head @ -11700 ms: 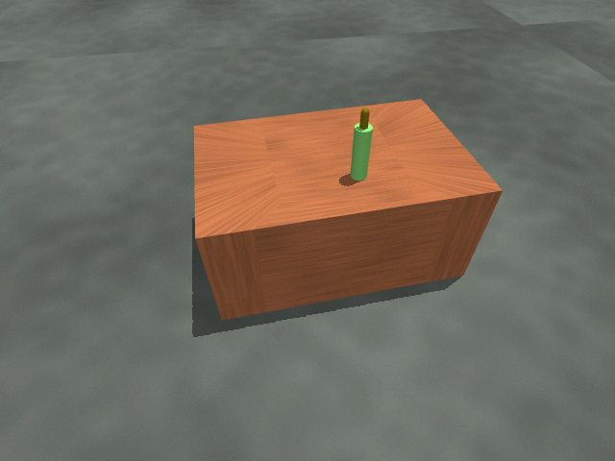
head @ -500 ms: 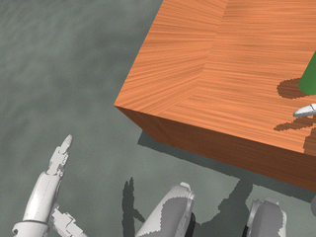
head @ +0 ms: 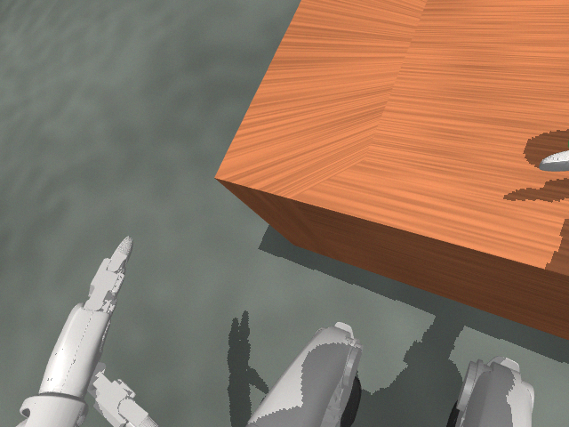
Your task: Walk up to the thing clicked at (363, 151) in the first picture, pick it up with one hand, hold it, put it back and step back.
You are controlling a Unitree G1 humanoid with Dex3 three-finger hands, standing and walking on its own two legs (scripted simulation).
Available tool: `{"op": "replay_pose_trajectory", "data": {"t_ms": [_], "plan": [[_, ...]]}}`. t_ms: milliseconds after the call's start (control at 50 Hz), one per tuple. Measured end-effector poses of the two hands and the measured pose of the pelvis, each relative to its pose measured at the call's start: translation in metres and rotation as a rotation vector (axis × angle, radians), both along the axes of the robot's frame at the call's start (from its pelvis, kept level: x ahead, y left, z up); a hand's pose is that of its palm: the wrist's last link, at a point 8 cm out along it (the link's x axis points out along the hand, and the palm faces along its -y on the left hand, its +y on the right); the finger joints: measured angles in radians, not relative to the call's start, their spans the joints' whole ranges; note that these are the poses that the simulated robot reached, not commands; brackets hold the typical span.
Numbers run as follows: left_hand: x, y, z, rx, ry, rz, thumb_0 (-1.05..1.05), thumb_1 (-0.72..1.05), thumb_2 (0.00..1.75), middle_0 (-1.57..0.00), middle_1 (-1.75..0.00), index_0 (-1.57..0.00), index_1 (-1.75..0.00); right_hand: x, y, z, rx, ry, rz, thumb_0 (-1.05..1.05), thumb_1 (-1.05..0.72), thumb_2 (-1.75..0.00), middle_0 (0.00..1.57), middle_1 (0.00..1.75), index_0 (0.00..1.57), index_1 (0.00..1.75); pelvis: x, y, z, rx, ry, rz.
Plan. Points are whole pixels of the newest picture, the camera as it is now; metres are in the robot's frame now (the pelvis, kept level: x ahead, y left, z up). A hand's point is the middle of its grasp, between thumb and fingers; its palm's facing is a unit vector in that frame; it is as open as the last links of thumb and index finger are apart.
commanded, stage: close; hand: right
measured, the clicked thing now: out of the picture +0.57 -0.22 +0.02
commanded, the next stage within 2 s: settle in 0.38 s
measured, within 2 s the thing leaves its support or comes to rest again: leaves its support in 0.86 s
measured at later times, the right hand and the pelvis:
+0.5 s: hand out of the picture +0.55 -0.21 -0.02, palm faces +0.21 +0.98 +0.01, open 8.1 cm; pelvis +0.00 +0.00 +0.01, yaw +0 degrees
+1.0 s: hand out of the picture +0.54 -0.22 +0.01, palm faces +0.20 +0.98 -0.01, open 7.7 cm; pelvis +0.00 +0.00 +0.03, yaw -1 degrees
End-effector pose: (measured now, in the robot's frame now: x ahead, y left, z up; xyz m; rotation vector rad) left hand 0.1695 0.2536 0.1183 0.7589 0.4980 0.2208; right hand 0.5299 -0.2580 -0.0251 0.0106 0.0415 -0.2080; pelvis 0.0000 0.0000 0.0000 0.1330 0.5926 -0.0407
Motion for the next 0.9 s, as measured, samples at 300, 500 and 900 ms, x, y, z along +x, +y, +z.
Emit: {"op": "replay_pose_trajectory", "data": {"t_ms": [300, 500, 900], "plan": [[0.002, 0.000, 0.003, -0.021, -0.015, -0.003, -0.01, -0.54, 0.07, -0.05, -0.05, -0.05, -0.05, 0.000, 0.000, 0.008, -0.007, 0.007, -0.002, -0.01, 0.26, -0.50, 0.97, 0.78, 1.03, 0.79, 0.000, 0.003, 0.003, -0.002, -0.005, -0.001], [-0.001, -0.001, 0.008, -0.030, -0.027, -0.003, -0.01, -0.54, 0.07, -0.05, -0.04, -0.04, -0.05, -0.007, 0.000, 0.007, 0.009, 0.008, -0.005, 0.01, 0.19, -0.87, 0.86, 0.94, 0.97, 0.97, 0.001, 0.003, 0.007, -0.001, -0.013, -0.001], [-0.003, -0.002, 0.008, -0.056, 0.001, 0.022, -0.01, -0.56, 0.08, -0.06, -0.05, -0.05, -0.06, -0.019, -0.005, 0.019, -0.001, 0.048, 0.009, 0.00, 0.19, -1.18, 0.82, 1.04, 0.92, 1.07, 0.001, 0.000, 0.022, -0.003, -0.038, -0.007]]}}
